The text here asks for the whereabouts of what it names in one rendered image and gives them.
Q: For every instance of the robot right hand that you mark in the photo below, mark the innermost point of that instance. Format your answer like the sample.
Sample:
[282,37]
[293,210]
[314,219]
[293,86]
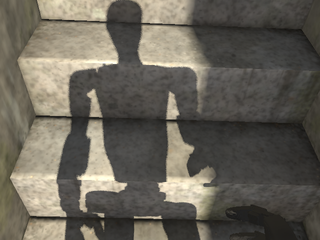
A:
[275,226]

